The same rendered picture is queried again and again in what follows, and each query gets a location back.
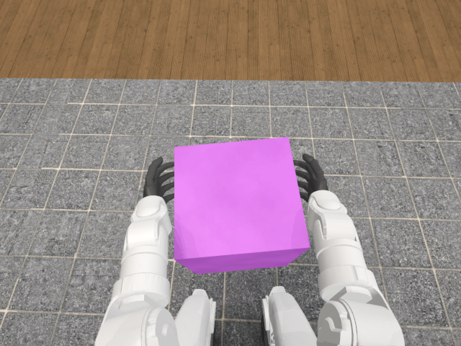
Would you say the robot left hand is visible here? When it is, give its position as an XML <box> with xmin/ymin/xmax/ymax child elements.
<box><xmin>143</xmin><ymin>156</ymin><xmax>174</xmax><ymax>204</ymax></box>

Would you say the robot right upper arm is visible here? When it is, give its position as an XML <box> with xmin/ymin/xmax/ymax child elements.
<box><xmin>316</xmin><ymin>298</ymin><xmax>404</xmax><ymax>346</ymax></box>

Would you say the left robot forearm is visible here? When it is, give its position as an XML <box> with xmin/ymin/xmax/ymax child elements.
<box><xmin>94</xmin><ymin>195</ymin><xmax>172</xmax><ymax>346</ymax></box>

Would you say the robot right thigh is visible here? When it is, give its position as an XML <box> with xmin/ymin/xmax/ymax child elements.
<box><xmin>262</xmin><ymin>292</ymin><xmax>317</xmax><ymax>346</ymax></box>

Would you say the robot thigh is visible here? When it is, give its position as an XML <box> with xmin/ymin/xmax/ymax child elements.
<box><xmin>174</xmin><ymin>295</ymin><xmax>216</xmax><ymax>346</ymax></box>
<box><xmin>262</xmin><ymin>292</ymin><xmax>317</xmax><ymax>346</ymax></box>

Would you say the robot left upper arm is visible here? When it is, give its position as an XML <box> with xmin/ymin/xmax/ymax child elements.
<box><xmin>95</xmin><ymin>306</ymin><xmax>180</xmax><ymax>346</ymax></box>

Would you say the right robot forearm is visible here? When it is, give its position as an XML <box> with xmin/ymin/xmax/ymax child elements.
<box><xmin>307</xmin><ymin>190</ymin><xmax>405</xmax><ymax>346</ymax></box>

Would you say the robot right hand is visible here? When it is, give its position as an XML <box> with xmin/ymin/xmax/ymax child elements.
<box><xmin>293</xmin><ymin>154</ymin><xmax>329</xmax><ymax>203</ymax></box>

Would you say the carton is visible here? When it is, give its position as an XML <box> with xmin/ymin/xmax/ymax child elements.
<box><xmin>174</xmin><ymin>137</ymin><xmax>310</xmax><ymax>274</ymax></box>

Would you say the robot left thigh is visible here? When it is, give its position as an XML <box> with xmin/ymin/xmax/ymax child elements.
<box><xmin>174</xmin><ymin>295</ymin><xmax>216</xmax><ymax>346</ymax></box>

